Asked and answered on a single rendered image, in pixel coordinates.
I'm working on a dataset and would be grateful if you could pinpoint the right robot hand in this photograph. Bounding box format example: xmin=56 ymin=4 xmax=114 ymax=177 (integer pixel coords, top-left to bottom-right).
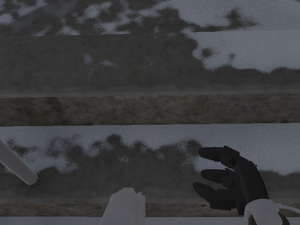
xmin=192 ymin=145 xmax=270 ymax=216

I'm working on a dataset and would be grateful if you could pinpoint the right robot forearm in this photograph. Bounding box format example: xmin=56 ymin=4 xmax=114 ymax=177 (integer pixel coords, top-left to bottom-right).
xmin=244 ymin=199 xmax=290 ymax=225

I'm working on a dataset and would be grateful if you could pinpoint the robot left thigh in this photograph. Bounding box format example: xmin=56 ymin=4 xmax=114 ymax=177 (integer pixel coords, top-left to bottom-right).
xmin=99 ymin=189 xmax=145 ymax=225

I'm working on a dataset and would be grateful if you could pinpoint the left robot shin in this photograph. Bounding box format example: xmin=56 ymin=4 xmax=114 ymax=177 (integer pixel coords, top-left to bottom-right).
xmin=110 ymin=187 xmax=136 ymax=199

